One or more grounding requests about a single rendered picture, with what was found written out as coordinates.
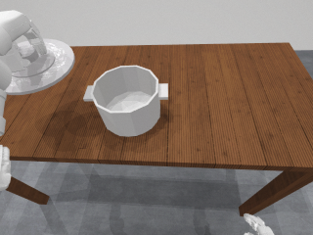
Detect table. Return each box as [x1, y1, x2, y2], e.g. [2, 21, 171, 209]
[0, 42, 313, 216]

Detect robot left hand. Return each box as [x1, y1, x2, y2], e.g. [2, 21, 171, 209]
[0, 10, 47, 72]

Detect robot right hand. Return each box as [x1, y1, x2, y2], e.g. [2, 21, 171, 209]
[244, 213, 274, 235]

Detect pot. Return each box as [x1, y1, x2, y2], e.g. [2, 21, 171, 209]
[83, 65, 168, 137]

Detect lid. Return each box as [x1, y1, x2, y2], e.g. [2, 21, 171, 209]
[6, 38, 75, 95]

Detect robot left forearm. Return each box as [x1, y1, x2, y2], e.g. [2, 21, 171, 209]
[0, 25, 13, 136]

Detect left robot upper arm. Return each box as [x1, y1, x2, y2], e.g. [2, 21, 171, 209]
[0, 145, 12, 191]

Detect knob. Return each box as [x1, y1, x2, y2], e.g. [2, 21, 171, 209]
[16, 45, 39, 63]

